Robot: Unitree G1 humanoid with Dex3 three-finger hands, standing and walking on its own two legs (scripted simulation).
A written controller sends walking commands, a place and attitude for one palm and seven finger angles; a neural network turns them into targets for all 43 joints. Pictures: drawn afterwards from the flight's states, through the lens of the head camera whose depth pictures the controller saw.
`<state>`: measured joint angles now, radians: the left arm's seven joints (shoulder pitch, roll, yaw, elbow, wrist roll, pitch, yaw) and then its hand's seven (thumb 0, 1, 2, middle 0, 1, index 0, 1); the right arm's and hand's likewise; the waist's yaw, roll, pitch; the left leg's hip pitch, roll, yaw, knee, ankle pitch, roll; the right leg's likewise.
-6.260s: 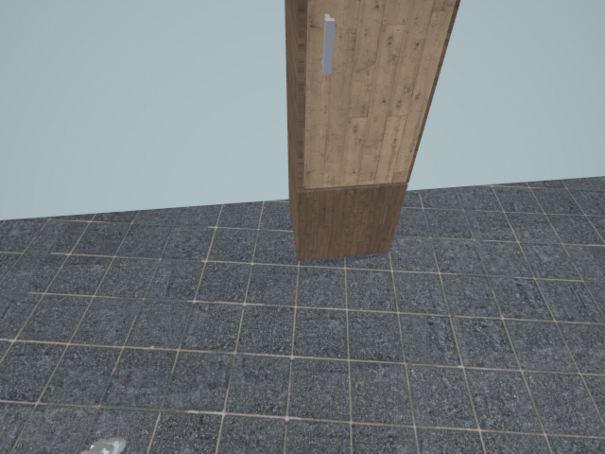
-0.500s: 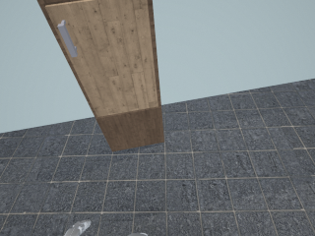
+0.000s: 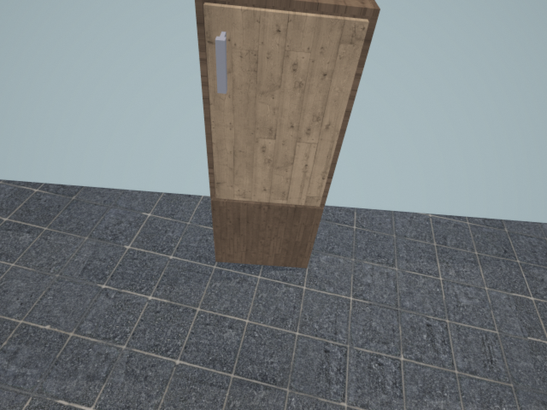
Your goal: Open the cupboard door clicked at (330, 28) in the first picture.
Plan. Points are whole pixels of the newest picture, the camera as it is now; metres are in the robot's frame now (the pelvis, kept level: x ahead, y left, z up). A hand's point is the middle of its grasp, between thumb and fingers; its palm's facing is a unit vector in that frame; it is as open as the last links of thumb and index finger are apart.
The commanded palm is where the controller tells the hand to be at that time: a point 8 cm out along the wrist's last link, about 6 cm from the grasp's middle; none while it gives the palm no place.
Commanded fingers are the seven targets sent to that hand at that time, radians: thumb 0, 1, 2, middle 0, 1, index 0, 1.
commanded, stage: take the last steps up to it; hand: left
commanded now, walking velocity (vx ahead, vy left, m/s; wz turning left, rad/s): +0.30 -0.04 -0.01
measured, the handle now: (222, 62) +0.79 +0.21 +0.14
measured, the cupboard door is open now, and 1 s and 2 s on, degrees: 0 0 0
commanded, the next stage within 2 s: come to a stop and stand still in 0.64 s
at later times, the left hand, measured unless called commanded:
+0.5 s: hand (218, 341) +0.28 +0.12 -0.17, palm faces -0.02 -0.98 -0.19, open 7.4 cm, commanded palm none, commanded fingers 0.00 0.90 0.90 -0.20 -0.30 -0.20 -0.30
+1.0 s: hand (221, 357) +0.25 +0.11 -0.19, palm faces +0.10 -0.99 -0.13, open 7.3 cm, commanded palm none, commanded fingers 0.00 0.90 0.90 -0.20 -0.30 -0.20 -0.30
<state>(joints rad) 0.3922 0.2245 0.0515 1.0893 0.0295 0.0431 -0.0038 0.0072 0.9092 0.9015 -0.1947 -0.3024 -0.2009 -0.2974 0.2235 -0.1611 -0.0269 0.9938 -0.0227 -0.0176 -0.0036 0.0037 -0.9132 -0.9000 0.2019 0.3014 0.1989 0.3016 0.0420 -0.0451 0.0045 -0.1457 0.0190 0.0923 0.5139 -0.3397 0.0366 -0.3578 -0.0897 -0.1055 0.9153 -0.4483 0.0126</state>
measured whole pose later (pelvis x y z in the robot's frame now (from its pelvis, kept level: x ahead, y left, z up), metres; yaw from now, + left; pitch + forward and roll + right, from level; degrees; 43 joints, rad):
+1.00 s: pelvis +0.29 -0.04 +0.00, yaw -1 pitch -1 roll +0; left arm 0.32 0.13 0.01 1.10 0.00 0.02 0.04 0.00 0.91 0.90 -0.19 -0.30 -0.20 -0.30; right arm 0.10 -0.11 -0.01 1.03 -0.01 -0.01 -0.04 0.00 -0.92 -0.90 0.20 0.30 0.20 0.30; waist 0.06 -0.05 0.07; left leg -0.30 0.04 0.13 0.52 -0.19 0.03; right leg -0.20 -0.03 -0.09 0.69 -0.50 0.01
